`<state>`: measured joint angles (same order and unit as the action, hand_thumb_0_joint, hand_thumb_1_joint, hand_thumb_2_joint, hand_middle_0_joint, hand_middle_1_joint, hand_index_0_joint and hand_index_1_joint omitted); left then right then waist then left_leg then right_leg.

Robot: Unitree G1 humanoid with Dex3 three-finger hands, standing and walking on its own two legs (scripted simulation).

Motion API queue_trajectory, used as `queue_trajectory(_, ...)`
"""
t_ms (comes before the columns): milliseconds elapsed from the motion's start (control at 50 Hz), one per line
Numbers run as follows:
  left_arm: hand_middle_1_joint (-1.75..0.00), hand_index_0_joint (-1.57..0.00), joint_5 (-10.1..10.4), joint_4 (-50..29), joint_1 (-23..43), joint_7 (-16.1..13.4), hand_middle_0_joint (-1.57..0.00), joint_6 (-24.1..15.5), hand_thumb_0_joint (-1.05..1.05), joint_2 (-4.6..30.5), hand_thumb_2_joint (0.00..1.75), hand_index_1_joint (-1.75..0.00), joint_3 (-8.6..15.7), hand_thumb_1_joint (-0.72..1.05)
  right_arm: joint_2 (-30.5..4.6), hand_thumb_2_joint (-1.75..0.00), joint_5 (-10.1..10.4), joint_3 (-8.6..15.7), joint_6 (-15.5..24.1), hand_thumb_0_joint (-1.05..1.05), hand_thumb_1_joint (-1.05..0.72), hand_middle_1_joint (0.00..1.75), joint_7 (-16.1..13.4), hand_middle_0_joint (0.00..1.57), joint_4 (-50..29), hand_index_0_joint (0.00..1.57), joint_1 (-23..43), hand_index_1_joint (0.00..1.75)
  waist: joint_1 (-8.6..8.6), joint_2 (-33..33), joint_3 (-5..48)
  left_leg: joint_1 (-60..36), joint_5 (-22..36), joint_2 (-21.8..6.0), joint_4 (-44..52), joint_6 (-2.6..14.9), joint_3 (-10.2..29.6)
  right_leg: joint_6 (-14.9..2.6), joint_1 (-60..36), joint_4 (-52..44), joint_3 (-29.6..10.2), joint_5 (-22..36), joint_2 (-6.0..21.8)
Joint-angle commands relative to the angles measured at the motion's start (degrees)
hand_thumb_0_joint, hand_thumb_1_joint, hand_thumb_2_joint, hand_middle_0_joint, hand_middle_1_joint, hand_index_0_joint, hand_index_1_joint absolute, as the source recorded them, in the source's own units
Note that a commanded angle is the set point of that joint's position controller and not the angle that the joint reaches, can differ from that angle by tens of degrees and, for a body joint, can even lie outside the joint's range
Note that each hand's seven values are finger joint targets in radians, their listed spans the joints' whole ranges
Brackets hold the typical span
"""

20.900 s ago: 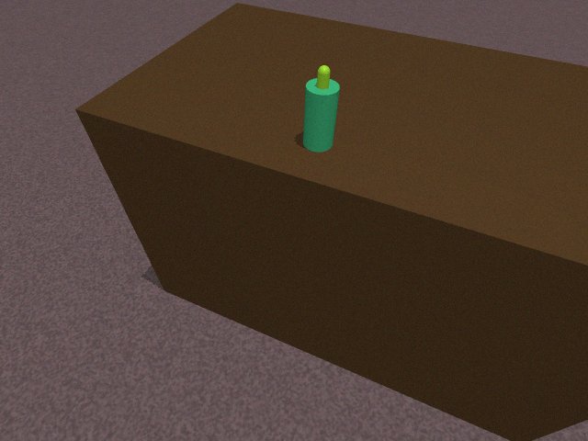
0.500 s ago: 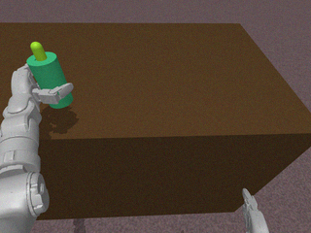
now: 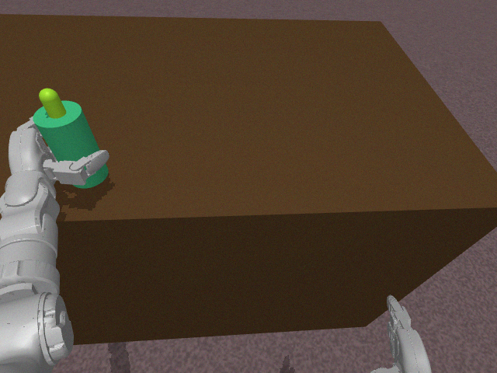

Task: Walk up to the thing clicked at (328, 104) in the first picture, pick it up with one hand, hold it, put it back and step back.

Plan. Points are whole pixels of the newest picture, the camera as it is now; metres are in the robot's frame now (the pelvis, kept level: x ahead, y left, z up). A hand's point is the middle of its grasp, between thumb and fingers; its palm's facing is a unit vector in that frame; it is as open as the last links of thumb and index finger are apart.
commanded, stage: lower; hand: left
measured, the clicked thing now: (70, 137) +0.43 +0.25 +0.15
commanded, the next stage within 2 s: loosen in 0.14 s
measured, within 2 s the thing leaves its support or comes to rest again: rests again in 0.34 s
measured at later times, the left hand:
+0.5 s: hand (77, 152) +0.44 +0.26 +0.11, palm faces +0.29 -0.96 +0.01, open 9.3 cm
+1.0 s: hand (75, 145) +0.45 +0.26 +0.12, palm faces +0.28 -0.96 +0.02, open 14.7 cm
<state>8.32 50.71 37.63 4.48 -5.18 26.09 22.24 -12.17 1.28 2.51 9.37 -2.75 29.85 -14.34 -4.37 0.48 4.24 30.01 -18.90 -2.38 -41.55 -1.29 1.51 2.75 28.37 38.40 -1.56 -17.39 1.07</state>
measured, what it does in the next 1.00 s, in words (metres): stands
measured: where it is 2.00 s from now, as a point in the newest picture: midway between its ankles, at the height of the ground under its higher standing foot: outside the picture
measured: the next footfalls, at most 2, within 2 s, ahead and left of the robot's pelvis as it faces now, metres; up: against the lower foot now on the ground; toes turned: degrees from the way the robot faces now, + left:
none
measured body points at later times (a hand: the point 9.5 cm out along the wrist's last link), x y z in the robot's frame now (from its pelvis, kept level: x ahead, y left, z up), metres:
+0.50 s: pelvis +0.00 +0.00 -0.01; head +0.04 +0.02 +0.44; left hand +0.42 +0.31 +0.11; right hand +0.15 -0.26 -0.06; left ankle +0.02 +0.13 -0.72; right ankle +0.02 -0.15 -0.72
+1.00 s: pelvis +0.00 +0.00 -0.01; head +0.04 +0.02 +0.43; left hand +0.43 +0.31 +0.12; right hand +0.15 -0.26 -0.06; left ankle +0.02 +0.13 -0.72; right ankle +0.02 -0.15 -0.72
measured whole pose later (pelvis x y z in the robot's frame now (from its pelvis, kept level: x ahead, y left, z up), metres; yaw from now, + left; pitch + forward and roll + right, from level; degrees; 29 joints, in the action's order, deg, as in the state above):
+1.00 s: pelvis +0.00 +0.00 -0.01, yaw -1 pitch +10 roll -1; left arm 8.1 51.2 40.2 4.2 -7.8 26.9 23.8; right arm -13.2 1.1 2.7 4.9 -2.4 20.3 -18.1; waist -4.7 -0.4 5.5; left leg 35.9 -21.4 -2.4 -47.5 -1.1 1.1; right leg 3.0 34.6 44.6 -2.2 -19.9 1.0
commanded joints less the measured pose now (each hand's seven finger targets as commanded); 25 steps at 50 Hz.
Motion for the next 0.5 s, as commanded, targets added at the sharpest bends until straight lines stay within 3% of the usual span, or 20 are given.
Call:
queue_trajectory(0,-1.4,-1.3,1.75,-20.35,33.66,0.25,-1.28,-7.73,0.0,17.95,1.23,-1.4,2.8,0.1,-7.63,-0.06,0.21,2.93,2.62,0.0,0.53,0.05,-0.96,0.05,-10.92,0.05,3.75,0.05,-0.8,7.13,27.03,-15.63,18.08,1.24,2.62,1.46,-1.63,-2.32,-6.01,-2.47,3.34,15.71,-1.62)
queue_trajectory(20,-1.39,-1.29,1.84,-21.42,34.49,0.33,-1.27,-7.89,0.0,17.38,1.23,-1.39,2.37,0.09,-8.39,-0.05,0.16,3.59,2.29,0.0,0.53,0.05,-1.03,0.05,-10.08,0.05,3.39,0.05,-0.43,7.35,27.89,-16.35,18.65,1.08,2.57,1.36,-1.31,-2.46,-5.63,-2.18,3.38,15.77,-1.76)
queue_trajectory(40,-1.38,-1.28,1.67,-19.02,32.98,0.1,-1.26,-8.03,0.0,19.0,1.23,-1.39,3.72,0.09,-10.48,-0.06,-0.01,5.11,2.41,0.0,0.53,0.05,-1.2,0.05,-11.2,0.05,4.3,0.05,-1.21,6.46,25.78,-15.54,18.77,0.87,2.32,1.11,-1.16,-2.51,-4.7,-1.94,3.5,15.39,-1.89)
queue_trajectory(80,-1.39,-1.29,1.36,-20.23,33.35,-0.07,-1.28,-8.3,0.0,17.7,1.24,-1.4,2.8,0.11,-6.65,-0.06,-0.04,1.65,2.13,0.0,0.53,0.05,-0.81,0.05,-12.11,0.05,3.97,0.05,-0.01,8.07,25.73,-14.38,18.93,0.97,1.94,0.95,-1.19,-2.58,-5.12,-1.46,3.45,15.17,-1.72)
queue_trajectory(100,-1.39,-1.29,1.15,-19.67,32.67,-0.11,-1.28,-8.34,0.0,17.72,1.25,-1.4,2.81,0.11,-7.69,-0.06,-0.11,2.88,1.74,0.0,0.53,0.05,-0.88,0.05,-11.65,0.05,2.93,0.05,-0.4,8.1,27.0,-14.63,19.29,0.88,1.73,0.93,-1.19,-2.67,-5.0,-1.31,3.41,15.38,-1.67)
queue_trajectory(120,-1.38,-1.28,1.09,-14.08,28.92,-0.24,-1.27,-7.73,0.0,15.86,1.24,-1.39,1.88,0.11,-7.94,-0.05,0.02,3.58,1.21,0.0,0.54,0.05,-0.97,0.05,-9.9,0.05,2.8,0.05,-0.69,6.15,21.7,-11.59,15.93,1.28,2.01,1.27,-1.57,-2.57,-3.52,-1.73,3.24,13.41,-1.67)
queue_trajectory(140,-1.39,-1.29,1.03,-15.24,29.24,-0.16,-1.27,-7.9,0.0,16.81,1.25,-1.4,2.47,0.14,-9.74,-0.05,-0.16,4.97,1.14,0.0,0.54,0.05,-1.13,0.05,-9.93,0.05,1.85,0.05,-1.21,5.88,21.19,-11.16,14.69,1.13,2.2,1.22,-1.53,-2.6,-2.54,-1.71,3.14,12.67,-1.73)
queue_trajectory(200,-1.4,-1.31,0.85,-14.19,28.84,-0.16,-1.29,-7.75,0.0,16.81,1.25,-1.4,2.72,0.15,-7.91,-0.05,-0.2,3.34,0.93,0.0,0.55,0.05,-0.73,0.05,-11.4,0.05,1.57,0.05,-0.51,6.76,21.3,-10.24,13.19,1.14,1.97,1.19,-1.67,-2.7,-2.14,-1.29,3.36,11.46,-1.68)
queue_trajectory(220,-1.4,-1.31,0.95,-14.54,28.96,-0.21,-1.28,-7.72,0.0,17.69,1.25,-1.4,3.39,0.14,-9.58,-0.05,-0.08,4.99,0.76,0.0,0.55,0.05,-0.83,0.05,-12.31,0.05,1.16,0.05,-0.77,6.11,21.47,-9.9,13.44,1.03,2.08,1.14,-1.57,-2.74,-2.46,-1.12,3.33,11.74,-1.73)
queue_trajectory(240,-1.36,-1.36,1.02,-13.43,28.24,-0.08,-1.31,-7.85,0.0,16.16,1.17,-1.34,2.66,0.21,-7.36,-0.04,-0.12,3.19,0.54,0.0,0.55,0.05,-0.48,0.05,-11.66,0.05,0.68,0.05,-0.32,6.42,20.5,-9.07,13.42,1.16,1.82,1.19,-1.67,-2.72,-2.39,-0.8,3.39,11.73,-1.79)
queue_trajectory(280,-1.24,-1.28,1.24,-16.56,30.55,-0.22,-1.22,-8.47,0.0,17.43,1.01,-1.19,3.47,0.07,-7.95,-0.04,-0.2,3.58,0.44,0.0,0.55,0.05,-0.45,0.05,-13.85,0.05,1.37,0.05,-0.03,6.75,23.64,-9.96,13.96,1.08,1.45,1.15,-1.65,-2.66,-2.98,-0.49,3.38,11.95,-1.83)
queue_trajectory(300,-1.2,-1.26,1.31,-16.53,31.24,-0.42,-1.2,-8.58,0.0,18.58,0.93,-1.15,4.38,0.03,-9.16,-0.04,-0.26,4.62,0.48,0.0,0.54,0.05,-0.6,0.05,-15.08,0.05,1.67,0.05,-0.74,6.43,24.77,-10.7,14.27,1.12,0.91,1.22,-1.8,-2.47,-3.21,-0.37,3.23,12.4,-1.7)
queue_trajectory(320,-1.15,-1.22,1.16,-18.44,32.76,-0.38,-1.16,-8.8,0.0,16.79,0.85,-1.09,2.64,-0.03,-7.44,-0.04,-0.26,3.03,0.43,0.0,0.55,0.05,-0.5,0.05,-15.82,0.05,1.84,0.05,-0.47,6.49,24.85,-10.28,13.51,1.22,0.97,1.26,-1.81,-2.49,-3.29,-0.27,3.27,12.04,-1.81)
queue_trajectory(340,-1.11,-1.2,1.17,-17.78,31.91,-0.55,-1.13,-8.74,0.0,17.85,0.78,-1.06,3.65,-0.09,-8.79,-0.04,-0.38,4.22,0.48,0.0,0.54,0.05,-0.76,0.05,-15.96,0.05,1.37,0.05,-0.73,6.05,26.05,-11.19,14.49,0.97,0.76,1.18,-1.66,-2.45,-3.62,0.12,3.28,12.49,-1.78)
queue_trajectory(360,-1.05,-1.16,0.99,-20.88,34.09,-0.59,-1.1,-9.14,0.0,17.45,0.72,-1.0,2.6,-0.14,-7.58,-0.04,-0.37,3.28,0.23,0.0,0.53,0.05,-0.73,0.05,-15.35,0.05,0.31,0.05,-0.49,7.71,27.17,-11.62,15.23,1.18,0.45,1.16,-1.78,-2.46,-3.7,0.13,3.1,13.26,-1.66)
queue_trajectory(400,-0.98,-1.11,0.95,-19.31,33.5,-1.0,-1.05,-9.13,0.0,18.18,0.63,-0.93,3.39,-0.22,-8.61,-0.04,-0.35,3.93,0.29,0.0,0.53,0.05,-0.98,0.05,-16.06,0.05,1.85,0.05,-0.28,6.87,25.41,-10.89,14.16,1.16,0.62,1.07,-1.56,-2.55,-3.37,0.39,3.22,12.17,-1.74)
queue_trajectory(420,-0.96,-1.1,1.04,-20.06,33.74,-1.11,-1.04,-9.12,0.0,17.23,0.59,-0.91,2.56,-0.28,-8.9,-0.04,-0.34,4.33,0.39,0.0,0.53,0.05,-1.07,0.05,-16.98,0.05,2.33,0.05,-0.59,7.27,25.99,-11.34,14.47,1.18,0.45,1.04,-1.6,-2.55,-3.47,0.41,3.08,12.43,-1.72)
queue_trajectory(440,-0.92,-1.08,0.83,-18.84,32.69,-1.27,-1.02,-8.87,0.0,17.82,0.55,-0.88,3.09,-0.32,-8.78,-0.04,-0.51,4.08,0.16,0.0,0.52,0.05,-1.14,0.05,-15.04,0.05,0.62,0.05,-0.57,7.76,26.21,-11.62,15.38,1.05,0.17,1.01,-1.54,-2.58,-3.06,0.67,3.09,12.88,-1.68)
queue_trajectory(460,-0.85,-1.0,0.68,-18.74,33.24,-1.23,-0.94,-8.8,0.0,16.49,0.59,-0.83,2.0,-0.33,-8.53,-0.05,-0.31,4.06,0.09,0.0,0.52,0.05,-1.04,0.05,-15.18,0.05,1.08,0.05,-0.62,8.15,24.41,-11.69,14.99,0.77,0.72,0.68,-1.16,-2.89,-1.19,0.77,3.39,11.7,-1.93)
queue_trajectory(480,-0.93,-1.02,0.42,-18.01,32.4,-1.35,-1.01,-8.66,0.0,16.78,0.67,-0.91,2.11,-0.26,-10.03,-0.05,-0.44,5.2,0.05,0.0,0.53,0.05,-1.16,0.05,-15.72,0.05,1.28,0.05,-1.03,8.52,24.97,-12.24,15.23,0.67,0.54,0.59,-1.13,-2.91,-0.53,0.66,3.26,11.53,-1.9)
